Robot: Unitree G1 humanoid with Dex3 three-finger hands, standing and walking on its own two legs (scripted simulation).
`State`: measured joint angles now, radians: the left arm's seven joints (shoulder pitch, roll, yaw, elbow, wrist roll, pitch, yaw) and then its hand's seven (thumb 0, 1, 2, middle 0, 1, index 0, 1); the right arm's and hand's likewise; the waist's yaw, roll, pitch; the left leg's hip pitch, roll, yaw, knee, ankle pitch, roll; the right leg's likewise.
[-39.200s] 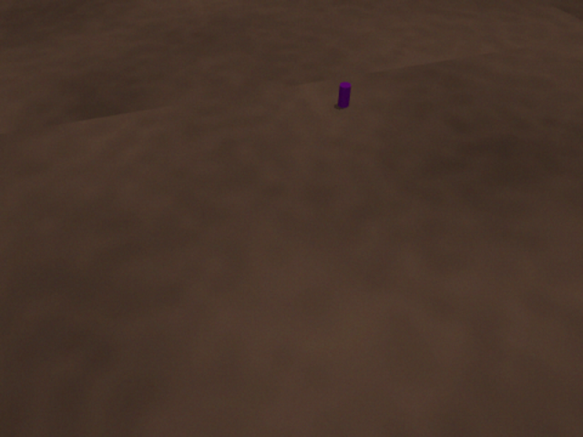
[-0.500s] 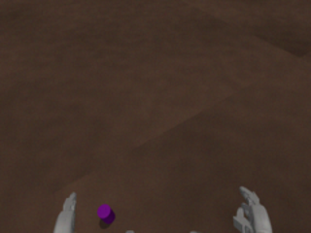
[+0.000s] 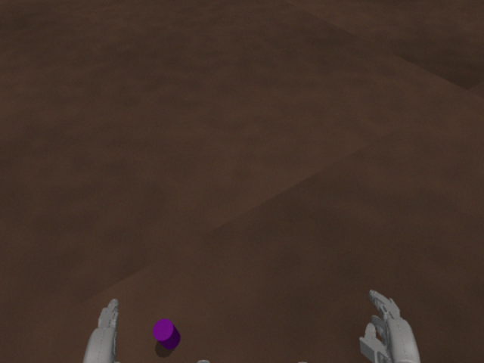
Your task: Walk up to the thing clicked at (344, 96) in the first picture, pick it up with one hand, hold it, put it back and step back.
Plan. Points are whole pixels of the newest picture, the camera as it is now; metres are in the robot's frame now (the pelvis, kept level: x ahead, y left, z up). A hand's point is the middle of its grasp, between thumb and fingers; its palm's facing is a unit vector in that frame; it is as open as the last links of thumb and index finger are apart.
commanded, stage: home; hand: left
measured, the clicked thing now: (167, 334) +0.34 +0.29 -0.66
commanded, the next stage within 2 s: stand in 0.20 s
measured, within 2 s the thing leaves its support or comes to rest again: neither
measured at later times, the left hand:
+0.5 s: hand (140, 351) +0.17 +0.18 -0.06, palm faces +0.10 -0.95 -0.28, open 15.7 cm
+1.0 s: hand out of the picture +0.07 +0.26 -0.11, palm faces -0.02 -0.94 -0.35, open 7.6 cm
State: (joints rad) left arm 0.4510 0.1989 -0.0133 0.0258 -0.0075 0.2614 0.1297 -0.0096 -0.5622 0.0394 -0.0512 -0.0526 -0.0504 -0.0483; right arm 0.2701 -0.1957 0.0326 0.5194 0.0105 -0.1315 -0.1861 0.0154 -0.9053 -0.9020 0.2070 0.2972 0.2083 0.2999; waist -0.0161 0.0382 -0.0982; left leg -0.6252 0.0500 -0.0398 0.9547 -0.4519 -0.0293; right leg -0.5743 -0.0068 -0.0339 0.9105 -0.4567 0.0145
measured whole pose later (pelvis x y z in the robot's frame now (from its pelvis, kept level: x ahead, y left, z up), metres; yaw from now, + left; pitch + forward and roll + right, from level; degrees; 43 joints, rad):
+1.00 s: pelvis +0.00 +0.01 +0.04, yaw +0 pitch -2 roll +0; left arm 0.22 0.33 0.01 0.92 0.04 0.00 0.02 0.01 0.87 0.89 -0.20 -0.30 -0.20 -0.29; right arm 0.20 -0.32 -0.04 0.98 -0.04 0.00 -0.01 0.01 -0.91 -0.90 0.20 0.30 0.21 0.30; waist 0.01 -0.01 0.05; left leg -0.29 0.01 -0.01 0.61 -0.30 0.00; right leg -0.25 -0.05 -0.01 0.60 -0.32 0.03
